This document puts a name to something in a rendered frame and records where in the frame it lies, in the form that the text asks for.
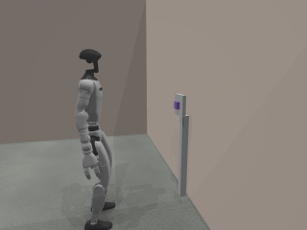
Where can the humanoid robot head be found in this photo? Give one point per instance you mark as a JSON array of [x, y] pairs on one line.
[[90, 56]]

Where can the button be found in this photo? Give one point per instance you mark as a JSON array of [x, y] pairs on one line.
[[176, 105]]

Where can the right robot upper arm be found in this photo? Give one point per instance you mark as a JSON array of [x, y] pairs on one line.
[[86, 88]]

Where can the robot right forearm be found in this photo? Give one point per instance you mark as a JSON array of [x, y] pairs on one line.
[[83, 130]]

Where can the panel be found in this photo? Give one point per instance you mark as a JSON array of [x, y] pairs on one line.
[[183, 143]]

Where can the robot right shin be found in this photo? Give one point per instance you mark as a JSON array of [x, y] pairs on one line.
[[97, 202]]

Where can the right robot hand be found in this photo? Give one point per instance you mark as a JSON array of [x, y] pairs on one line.
[[89, 161]]

